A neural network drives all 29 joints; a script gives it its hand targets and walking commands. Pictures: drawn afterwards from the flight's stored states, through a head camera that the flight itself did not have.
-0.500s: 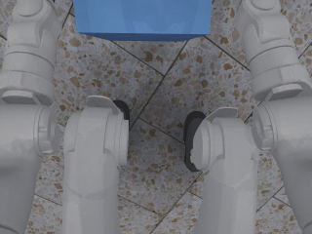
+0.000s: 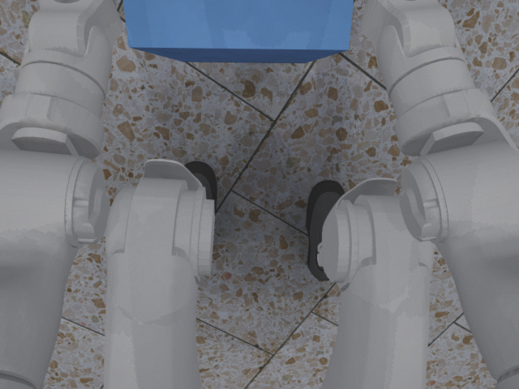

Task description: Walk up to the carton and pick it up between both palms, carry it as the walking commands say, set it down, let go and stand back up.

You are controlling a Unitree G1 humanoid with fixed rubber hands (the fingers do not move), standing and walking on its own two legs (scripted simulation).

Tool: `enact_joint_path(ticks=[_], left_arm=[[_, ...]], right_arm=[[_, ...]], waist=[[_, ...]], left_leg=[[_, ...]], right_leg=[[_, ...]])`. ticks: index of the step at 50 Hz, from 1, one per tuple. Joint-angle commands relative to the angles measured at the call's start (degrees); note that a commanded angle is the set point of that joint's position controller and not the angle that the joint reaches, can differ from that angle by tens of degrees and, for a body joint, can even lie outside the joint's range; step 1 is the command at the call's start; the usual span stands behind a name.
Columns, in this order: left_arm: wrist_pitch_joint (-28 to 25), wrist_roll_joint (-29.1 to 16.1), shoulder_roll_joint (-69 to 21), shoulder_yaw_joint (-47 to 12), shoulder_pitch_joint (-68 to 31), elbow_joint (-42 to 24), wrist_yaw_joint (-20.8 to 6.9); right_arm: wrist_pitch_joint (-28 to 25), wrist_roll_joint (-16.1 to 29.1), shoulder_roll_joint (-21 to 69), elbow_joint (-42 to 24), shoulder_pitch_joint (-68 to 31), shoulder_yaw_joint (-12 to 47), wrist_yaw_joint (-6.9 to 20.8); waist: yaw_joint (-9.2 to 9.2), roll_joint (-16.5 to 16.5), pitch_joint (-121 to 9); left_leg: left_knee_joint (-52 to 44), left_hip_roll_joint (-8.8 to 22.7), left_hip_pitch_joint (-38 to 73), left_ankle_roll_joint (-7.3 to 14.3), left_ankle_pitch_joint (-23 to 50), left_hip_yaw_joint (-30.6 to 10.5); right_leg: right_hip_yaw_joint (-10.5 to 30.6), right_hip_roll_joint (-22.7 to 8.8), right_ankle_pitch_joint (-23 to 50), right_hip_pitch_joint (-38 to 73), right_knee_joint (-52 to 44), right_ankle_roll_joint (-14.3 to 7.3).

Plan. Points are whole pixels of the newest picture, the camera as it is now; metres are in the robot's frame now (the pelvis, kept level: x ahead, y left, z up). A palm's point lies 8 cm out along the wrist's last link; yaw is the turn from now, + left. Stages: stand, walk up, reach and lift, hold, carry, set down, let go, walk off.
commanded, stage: reach and lift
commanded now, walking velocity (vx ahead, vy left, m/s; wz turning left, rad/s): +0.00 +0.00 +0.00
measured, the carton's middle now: out of the picture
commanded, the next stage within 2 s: none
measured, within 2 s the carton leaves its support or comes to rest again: leaves its support in 0.68 s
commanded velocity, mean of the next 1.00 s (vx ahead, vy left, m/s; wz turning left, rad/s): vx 0.00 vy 0.00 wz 0.00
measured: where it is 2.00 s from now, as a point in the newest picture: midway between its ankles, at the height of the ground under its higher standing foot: (260, 238)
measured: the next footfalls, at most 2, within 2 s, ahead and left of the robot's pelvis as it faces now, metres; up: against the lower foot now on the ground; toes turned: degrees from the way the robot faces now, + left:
none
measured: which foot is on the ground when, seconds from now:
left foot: down 0.00-1.00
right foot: down 0.00-1.00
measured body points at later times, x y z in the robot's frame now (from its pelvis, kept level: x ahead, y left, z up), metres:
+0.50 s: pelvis +0.00 +0.00 -0.01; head +0.37 +0.04 +0.23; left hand +0.54 +0.22 -0.19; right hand +0.57 -0.08 -0.19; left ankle +0.13 +0.13 -0.33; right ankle +0.12 -0.13 -0.33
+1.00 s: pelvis -0.02 +0.00 +0.01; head +0.34 +0.04 +0.26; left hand +0.53 +0.21 -0.14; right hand +0.55 -0.08 -0.14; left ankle +0.13 +0.13 -0.33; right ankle +0.12 -0.13 -0.33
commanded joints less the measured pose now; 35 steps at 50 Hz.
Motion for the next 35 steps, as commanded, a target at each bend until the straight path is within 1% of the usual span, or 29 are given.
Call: enact_joint_path(ticks=[1,2,3,4,5,7,8,9,11,12,14,15,16,17,18,19,20,21,22,23,25,26,27,28,29,30,31,32,35], left_arm=[[-2.9,0.5,-1.0,0.5,-19.0,-10.3,0.0],[-2.9,0.6,-2.8,0.0,-19.9,-10.7,0.0],[-2.9,0.5,-5.1,-0.4,-19.8,-10.1,-0.3],[-2.7,0.6,-7.1,-0.6,-20.4,-10.2,-0.7],[-2.7,0.9,-9.4,-1.1,-22.0,-11.4,-1.2],[-2.3,0.6,-16.2,-3.7,-25.4,-11.7,-2.8],[-2.1,0.2,-20.4,-4.7,-28.2,-13.0,-4.0],[-1.5,0.2,-24.8,-6.2,-29.2,-12.4,-5.2],[-0.7,0.2,-33.1,-8.5,-34.9,-14.4,-7.9],[0.1,0.5,-39.4,-9.9,-36.4,-14.0,-9.8],[1.4,1.0,-45.2,-10.6,-37.4,-14.2,-12.2],[2.0,0.6,-47.4,-11.1,-37.8,-14.9,-13.1],[2.5,0.8,-48.6,-11.3,-38.1,-15.3,-13.7],[3.0,0.6,-50.0,-11.8,-38.4,-15.8,-14.3],[3.3,0.4,-50.9,-12.3,-39.3,-17.5,-14.5],[3.6,-0.3,-51.8,-13.1,-39.6,-20.0,-14.8],[4.0,-0.3,-51.9,-13.3,-39.5,-20.2,-14.8],[4.3,-0.7,-52.6,-13.8,-39.5,-21.6,-14.9],[4.7,-0.8,-53.2,-14.2,-39.9,-23.2,-14.9],[4.9,-0.6,-53.2,-14.3,-39.3,-23.5,-14.9],[5.4,-1.0,-54.9,-15.2,-39.8,-25.1,-15.2],[5.6,-1.3,-55.7,-15.5,-40.1,-26.5,-15.2],[5.7,-1.5,-55.8,-15.8,-40.4,-26.6,-15.3],[6.0,-1.3,-56.9,-16.1,-40.2,-27.6,-15.3],[6.1,-1.7,-56.8,-16.4,-41.4,-30.0,-15.2],[6.4,-2.2,-57.1,-16.8,-42.3,-31.9,-15.0],[6.6,-2.1,-57.1,-16.9,-42.8,-31.7,-14.8],[6.9,-2.1,-57.2,-17.2,-43.9,-34.3,-14.6],[7.6,-1.6,-57.6,-16.8,-45.8,-37.0,-13.9]], right_arm=[[-2.8,-0.4,4.6,-11.5,-16.7,0.1,0.8],[-2.9,-0.2,6.5,-11.7,-17.5,1.0,1.1],[-2.9,0.2,9.1,-11.8,-17.9,1.9,1.5],[-2.8,0.0,10.9,-11.6,-18.5,2.3,1.9],[-2.7,0.3,14.3,-12.4,-19.9,3.0,2.5],[-2.5,0.2,20.4,-12.0,-22.2,4.7,4.0],[-2.3,0.5,25.5,-12.3,-23.7,6.1,5.1],[-2.0,0.3,29.1,-12.1,-25.3,6.7,6.2],[-1.0,-0.5,39.3,-11.2,-28.7,8.1,8.7],[-0.5,-1.3,44.9,-11.1,-30.9,8.5,10.3],[0.3,-2.2,50.1,-11.4,-32.8,8.2,12.5],[0.7,-3.0,51.7,-11.6,-32.9,7.9,13.3],[1.0,-3.1,53.3,-11.8,-33.0,7.8,13.9],[1.2,-3.4,53.7,-12.7,-33.2,7.3,14.3],[1.4,-3.3,55.4,-13.2,-33.2,7.2,14.7],[1.6,-3.0,56.2,-15.6,-33.4,7.4,14.8],[1.9,-2.6,56.7,-16.4,-34.0,7.7,14.9],[2.1,-2.4,57.5,-17.7,-34.1,7.6,15.1],[2.4,-2.3,57.3,-18.6,-33.9,7.6,15.1],[2.6,-2.1,58.1,-19.1,-34.0,7.6,15.2],[2.9,-2.1,59.3,-20.0,-33.5,7.6,15.2],[3.0,-2.1,59.3,-21.3,-33.9,7.4,15.3],[3.4,-2.0,60.4,-20.5,-33.7,7.7,15.4],[3.5,-1.8,60.7,-21.6,-33.8,7.9,15.4],[3.8,-1.8,61.4,-23.0,-34.0,8.3,15.4],[3.9,-1.2,61.6,-25.2,-35.1,8.8,15.3],[4.1,-1.0,62.1,-25.4,-35.5,9.1,15.2],[4.3,-0.5,62.1,-27.8,-36.6,9.4,15.0],[4.8,0.4,62.3,-31.9,-40.1,9.7,14.9]], waist=[[3.10,-0.1,-96.2],[3.38,-0.1,-96.8],[4.22,-0.2,-96.8],[3.80,-0.8,-96.3],[4.50,-1.2,-96.4],[3.87,-1.0,-96.1],[4.29,-0.9,-96.4],[3.79,-1.2,-95.4],[3.94,-2.0,-93.2],[3.43,-2.3,-91.3],[3.80,-2.7,-89.0],[3.20,-3.2,-88.7],[3.83,-2.9,-88.7],[3.16,-2.5,-88.9],[3.61,-2.4,-90.1],[3.21,-2.4,-93.4],[3.88,-2.2,-94.3],[3.52,-2.1,-96.3],[3.30,-1.3,-97.4],[3.78,-1.1,-97.7],[2.93,-0.8,-99.6],[2.73,-0.1,-102.3],[2.61,-0.5,-102.6],[2.90,0.4,-104.5],[2.68,0.1,-108.1],[2.83,0.1,-111.8],[3.05,0.3,-112.5],[3.23,0.9,-116.3],[3.94,1.6,-121.2]], left_leg=[[-11.0,-1.4,45.0,0.3,26.3,5.5],[-10.6,-1.5,45.4,0.1,26.6,5.8],[-10.8,-1.8,45.0,0.2,27.1,6.0],[-10.8,-1.8,44.4,0.3,27.1,5.7],[-10.8,-2.0,43.6,0.6,26.8,5.8],[-10.3,-2.3,42.7,0.5,26.5,6.1],[-10.4,-2.6,42.4,0.5,26.2,6.3],[-9.9,-2.8,41.4,0.4,25.3,6.7],[-9.4,-3.2,38.9,0.4,23.7,7.1],[-9.2,-3.5,37.8,0.5,22.4,7.3],[-8.8,-4.0,36.6,0.8,20.9,7.7],[-8.6,-4.4,36.3,0.8,20.8,7.6],[-8.3,-4.4,36.5,0.8,21.0,7.7],[-8.3,-4.5,37.4,0.7,21.1,7.9],[-8.3,-4.5,38.0,0.7,21.7,8.0],[-8.2,-4.7,39.5,0.5,22.9,8.4],[-7.9,-4.7,40.1,0.6,23.6,8.5],[-8.0,-4.9,41.7,0.7,24.7,8.5],[-7.9,-4.9,42.6,0.6,25.3,8.5],[-8.1,-5.0,43.2,0.6,25.8,8.6],[-8.0,-5.0,44.4,0.4,27.4,8.4],[-8.0,-5.2,46.4,0.5,28.3,8.2],[-7.9,-5.2,46.8,0.5,28.6,8.1],[-8.0,-5.3,48.8,0.3,29.8,8.2],[-7.9,-5.5,50.8,0.3,30.9,8.1],[-8.3,-5.7,52.9,0.5,32.1,7.9],[-8.0,-5.7,53.5,0.4,32.4,8.1],[-8.3,-5.7,56.1,0.5,33.5,8.0],[-9.1,-5.9,59.5,0.6,34.2,7.9]], right_leg=[[-7.0,0.6,19.7,35.4,-10.4,-1.6],[-6.8,0.6,20.0,35.8,-10.5,-1.7],[-6.7,0.8,20.6,36.4,-10.5,-1.7],[-6.7,1.0,21.0,36.5,-10.3,-1.6],[-6.7,1.2,20.8,36.5,-10.2,-1.4],[-6.6,1.5,20.9,36.2,-10.0,-1.4],[-6.4,1.7,21.0,36.8,-9.8,-1.5],[-6.4,1.8,20.6,36.7,-9.6,-1.5],[-6.4,2.3,19.7,35.7,-9.1,-1.4],[-6.5,2.5,18.5,34.7,-9.1,-1.4],[-6.9,2.9,16.9,32.7,-8.6,-1.6],[-7.0,3.0,16.6,32.2,-8.4,-1.9],[-7.0,3.0,16.4,31.6,-8.2,-2.0],[-7.4,3.2,16.3,31.4,-8.3,-2.1],[-7.5,3.3,16.6,31.8,-8.2,-2.2],[-7.5,3.6,18.0,33.2,-8.3,-2.4],[-7.5,3.5,18.7,33.6,-8.0,-2.3],[-7.9,3.8,19.6,34.3,-7.8,-2.3],[-7.6,3.8,20.3,35.2,-8.0,-2.7],[-7.8,3.9,20.8,35.0,-7.8,-2.5],[-8.0,4.0,22.2,35.4,-7.8,-2.8],[-8.1,4.0,23.2,36.3,-7.4,-2.9],[-8.3,4.1,22.9,35.7,-7.3,-2.9],[-8.3,4.2,23.7,36.0,-7.4,-3.0],[-8.3,4.4,24.5,37.4,-7.5,-3.0],[-8.6,4.5,25.6,39.1,-7.5,-2.8],[-8.6,4.5,25.6,38.8,-7.5,-2.9],[-8.6,4.6,26.5,40.1,-7.7,-2.8],[-8.9,4.8,26.3,40.5,-8.6,-2.7]])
